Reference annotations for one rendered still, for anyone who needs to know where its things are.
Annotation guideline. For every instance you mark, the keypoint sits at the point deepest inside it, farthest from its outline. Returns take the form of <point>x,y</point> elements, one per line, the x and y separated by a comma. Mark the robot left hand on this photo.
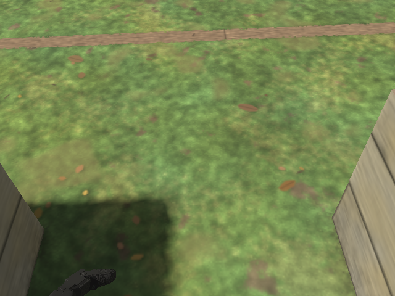
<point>81,282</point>

